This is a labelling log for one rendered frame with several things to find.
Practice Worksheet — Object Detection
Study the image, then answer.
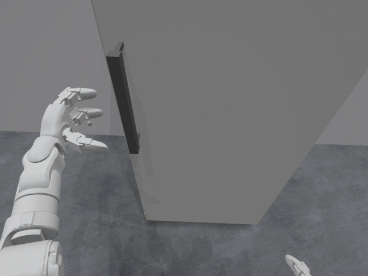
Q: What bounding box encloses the fridge door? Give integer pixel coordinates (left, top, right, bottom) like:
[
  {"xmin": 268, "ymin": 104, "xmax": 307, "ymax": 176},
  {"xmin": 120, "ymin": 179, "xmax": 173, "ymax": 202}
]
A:
[{"xmin": 93, "ymin": 0, "xmax": 368, "ymax": 225}]

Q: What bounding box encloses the left robot forearm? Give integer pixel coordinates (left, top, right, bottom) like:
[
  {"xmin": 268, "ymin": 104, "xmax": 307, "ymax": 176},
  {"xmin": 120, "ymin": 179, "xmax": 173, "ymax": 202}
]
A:
[{"xmin": 0, "ymin": 136, "xmax": 67, "ymax": 251}]

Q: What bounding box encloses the left robot hand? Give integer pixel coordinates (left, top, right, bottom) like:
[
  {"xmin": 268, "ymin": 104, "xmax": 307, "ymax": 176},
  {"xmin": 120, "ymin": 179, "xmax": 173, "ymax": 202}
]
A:
[{"xmin": 40, "ymin": 87, "xmax": 108, "ymax": 154}]

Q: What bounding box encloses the right robot hand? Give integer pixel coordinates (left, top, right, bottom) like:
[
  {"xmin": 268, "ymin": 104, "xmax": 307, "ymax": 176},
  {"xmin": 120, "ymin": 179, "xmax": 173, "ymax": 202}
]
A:
[{"xmin": 285, "ymin": 255, "xmax": 311, "ymax": 276}]

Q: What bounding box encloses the handle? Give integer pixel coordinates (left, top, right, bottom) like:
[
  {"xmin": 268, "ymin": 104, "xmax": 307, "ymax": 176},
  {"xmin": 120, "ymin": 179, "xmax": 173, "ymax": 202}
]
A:
[{"xmin": 106, "ymin": 41, "xmax": 140, "ymax": 154}]

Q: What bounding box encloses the robot left upper arm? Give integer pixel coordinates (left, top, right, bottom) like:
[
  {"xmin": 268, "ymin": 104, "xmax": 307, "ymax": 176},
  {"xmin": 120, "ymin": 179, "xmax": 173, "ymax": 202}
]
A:
[{"xmin": 0, "ymin": 240, "xmax": 64, "ymax": 276}]

